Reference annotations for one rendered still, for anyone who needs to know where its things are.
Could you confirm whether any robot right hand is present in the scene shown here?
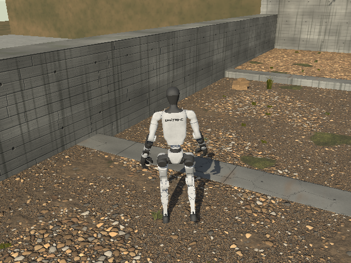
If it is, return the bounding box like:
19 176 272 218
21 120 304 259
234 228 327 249
195 148 207 158

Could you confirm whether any robot left upper arm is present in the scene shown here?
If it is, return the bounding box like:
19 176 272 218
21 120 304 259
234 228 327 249
148 111 162 142

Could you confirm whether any right robot forearm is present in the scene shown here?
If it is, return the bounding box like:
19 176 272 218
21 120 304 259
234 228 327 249
196 131 206 150

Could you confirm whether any robot right thigh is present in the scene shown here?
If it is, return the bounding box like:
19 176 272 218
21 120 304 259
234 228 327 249
183 152 194 186

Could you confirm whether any robot left hand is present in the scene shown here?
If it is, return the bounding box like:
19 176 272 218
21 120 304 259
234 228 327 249
140 156 153 169

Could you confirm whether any left robot forearm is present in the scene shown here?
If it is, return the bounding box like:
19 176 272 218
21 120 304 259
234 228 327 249
141 134 153 158

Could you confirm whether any robot torso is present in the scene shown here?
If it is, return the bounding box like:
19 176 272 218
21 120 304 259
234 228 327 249
161 108 187 164

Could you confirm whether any robot right upper arm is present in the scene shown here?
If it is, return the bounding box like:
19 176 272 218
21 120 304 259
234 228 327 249
185 110 202 140

